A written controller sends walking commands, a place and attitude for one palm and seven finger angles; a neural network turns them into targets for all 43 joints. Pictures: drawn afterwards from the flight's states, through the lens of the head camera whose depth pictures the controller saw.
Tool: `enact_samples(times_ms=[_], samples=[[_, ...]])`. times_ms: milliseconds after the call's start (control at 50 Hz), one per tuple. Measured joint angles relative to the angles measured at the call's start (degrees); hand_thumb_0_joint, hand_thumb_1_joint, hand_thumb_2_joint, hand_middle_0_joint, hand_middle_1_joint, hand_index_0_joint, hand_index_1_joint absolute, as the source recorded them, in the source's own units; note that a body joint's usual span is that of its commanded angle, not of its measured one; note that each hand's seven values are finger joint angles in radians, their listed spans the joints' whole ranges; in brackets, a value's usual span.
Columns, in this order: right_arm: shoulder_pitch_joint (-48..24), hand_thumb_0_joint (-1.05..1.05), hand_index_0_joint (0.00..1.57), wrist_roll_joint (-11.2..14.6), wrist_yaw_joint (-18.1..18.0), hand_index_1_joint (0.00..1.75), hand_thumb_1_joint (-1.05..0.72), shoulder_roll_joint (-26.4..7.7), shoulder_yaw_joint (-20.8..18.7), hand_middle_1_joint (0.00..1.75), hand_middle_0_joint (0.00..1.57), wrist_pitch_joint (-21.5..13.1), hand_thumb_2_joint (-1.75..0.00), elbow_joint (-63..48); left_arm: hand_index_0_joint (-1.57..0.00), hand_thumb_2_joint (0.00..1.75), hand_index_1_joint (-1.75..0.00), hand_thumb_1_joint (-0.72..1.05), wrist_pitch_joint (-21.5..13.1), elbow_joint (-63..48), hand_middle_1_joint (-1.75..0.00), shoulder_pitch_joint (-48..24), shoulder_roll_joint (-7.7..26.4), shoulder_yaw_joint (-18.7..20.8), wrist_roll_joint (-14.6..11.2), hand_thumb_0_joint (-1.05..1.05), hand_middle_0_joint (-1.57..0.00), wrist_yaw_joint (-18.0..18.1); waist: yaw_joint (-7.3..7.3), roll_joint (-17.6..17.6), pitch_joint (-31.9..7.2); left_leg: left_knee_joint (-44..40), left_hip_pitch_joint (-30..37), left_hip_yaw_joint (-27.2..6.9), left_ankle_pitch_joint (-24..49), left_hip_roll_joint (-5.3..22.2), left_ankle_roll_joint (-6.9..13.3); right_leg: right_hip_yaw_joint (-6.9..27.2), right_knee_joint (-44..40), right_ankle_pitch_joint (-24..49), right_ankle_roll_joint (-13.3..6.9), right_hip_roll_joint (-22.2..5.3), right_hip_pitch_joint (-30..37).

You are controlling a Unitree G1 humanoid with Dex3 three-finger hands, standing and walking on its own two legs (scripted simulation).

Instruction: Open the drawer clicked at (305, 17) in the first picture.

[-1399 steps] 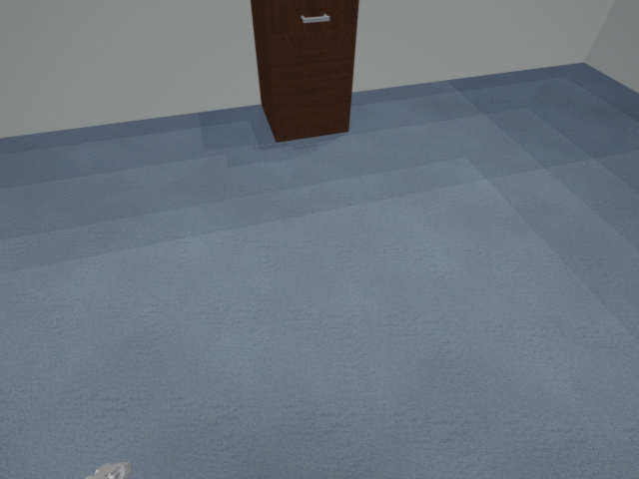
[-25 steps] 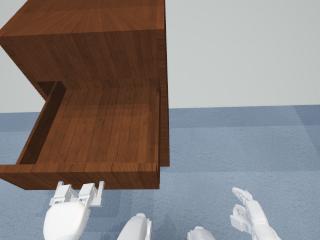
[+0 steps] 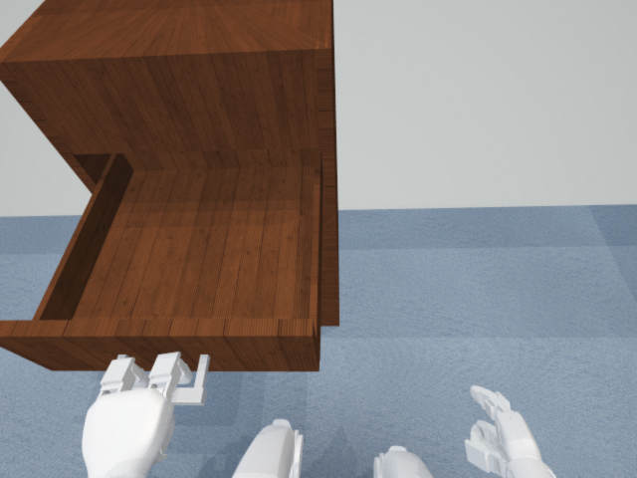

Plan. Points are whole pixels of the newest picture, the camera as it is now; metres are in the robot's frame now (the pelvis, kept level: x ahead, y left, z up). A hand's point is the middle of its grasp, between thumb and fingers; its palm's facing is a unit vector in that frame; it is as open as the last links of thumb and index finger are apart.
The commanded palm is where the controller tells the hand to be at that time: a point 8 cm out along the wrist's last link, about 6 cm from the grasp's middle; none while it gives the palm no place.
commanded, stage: open the thumb to release the handle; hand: left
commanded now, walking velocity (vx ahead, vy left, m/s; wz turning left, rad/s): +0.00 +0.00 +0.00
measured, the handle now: (158, 379) +0.23 +0.23 -0.01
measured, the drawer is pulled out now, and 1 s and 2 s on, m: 0.30 0.30 0.30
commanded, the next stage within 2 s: lift the hand off the handle in 0.20 s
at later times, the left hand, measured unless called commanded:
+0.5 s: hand (153, 432) +0.18 +0.23 -0.04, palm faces -0.02 -0.10 -1.00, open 13.8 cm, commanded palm +0.16 +0.22 +0.01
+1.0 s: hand (148, 423) +0.18 +0.23 -0.02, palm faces -0.04 -0.10 -0.99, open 13.7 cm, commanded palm +0.17 +0.22 +0.04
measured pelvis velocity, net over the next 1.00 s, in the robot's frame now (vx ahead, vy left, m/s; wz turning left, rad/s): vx -0.01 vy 0.01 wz -0.01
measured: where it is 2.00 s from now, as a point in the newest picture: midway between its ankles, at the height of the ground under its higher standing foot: outside the picture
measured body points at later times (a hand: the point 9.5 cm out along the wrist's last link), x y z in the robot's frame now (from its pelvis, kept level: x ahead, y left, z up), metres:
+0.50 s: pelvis -0.01 +0.01 +0.00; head +0.06 -0.01 +0.44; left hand +0.17 +0.23 +0.02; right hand +0.21 -0.21 -0.10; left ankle +0.04 +0.13 -0.62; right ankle -0.01 -0.10 -0.62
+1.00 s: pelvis -0.01 +0.01 +0.02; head +0.05 +0.00 +0.47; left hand +0.18 +0.23 +0.04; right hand +0.19 -0.21 -0.08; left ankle +0.04 +0.13 -0.62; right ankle -0.01 -0.10 -0.62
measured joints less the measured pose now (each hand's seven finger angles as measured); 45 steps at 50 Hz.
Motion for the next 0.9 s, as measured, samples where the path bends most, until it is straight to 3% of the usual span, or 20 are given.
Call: enact_samples(times_ms=[200, 320, 660, 900], samples=[[0.4, 0.01, 0.2, -0.1, 0.2, 0.3, -0.91, -0.2, 0.0, 0.3, 0.2, -0.2, -0.9, -0.4, -0.34, 0.42, -1.23, -0.23, -0.2, 0.3, -1.23, 0.4, 0.0, -0.3, 0.1, 0.0, -0.29, -0.2, -0.5, 0.1, -0.4, -0.2, 0.4, 0.1, 0.2, 0.1, 0.3, 0.1, -0.6, 0.5, 0.3, 0.1, 0.6], [0.0, 0.01, 0.2, -0.2, 0.6, 0.3, -0.91, -0.2, 0.1, 0.3, 0.2, -0.2, -0.9, -1.0, -0.33, 0.34, -1.21, -0.41, -0.3, 0.0, -1.21, 0.6, 0.1, -0.7, 0.4, 0.0, -0.28, -0.1, -0.55, 0.2, -0.5, 0.2, 0.3, 0.0, 0.2, 0.1, 0.5, 0.1, -0.5, 0.6, 0.5, 0.1, 0.5], [-0.1, 0.01, 0.2, 0.2, 0.2, 0.3, -0.91, 0.6, 0.8, 0.3, 0.2, -0.4, -0.9, -0.4, -0.32, 0.3, -1.2, -0.49, 2.0, 1.3, -1.2, -2.2, -0.7, -3.1, 1.2, 0.0, -0.29, 1.3, 0.17, 0.3, -0.2, 0.2, 0.0, -0.3, 0.8, -0.3, 0.9, -0.3, -1.0, 1.2, 1.0, -0.2, 0.8], [1.0, 0.01, 0.2, 0.6, -0.3, 0.3, -0.91, 0.4, 0.8, 0.3, 0.2, -0.1, -0.9, -0.5, -0.32, 0.3, -1.2, -0.49, 3.9, 0.7, -1.2, -2.0, 0.2, -3.4, -0.7, 0.0, -0.32, -0.6, -1.18, 0.6, 0.6, -3.1, 4.3, -0.3, 1.8, 0.0, 1.0, -0.1, -4.6, 2.6, 1.0, 0.0, 5.0]])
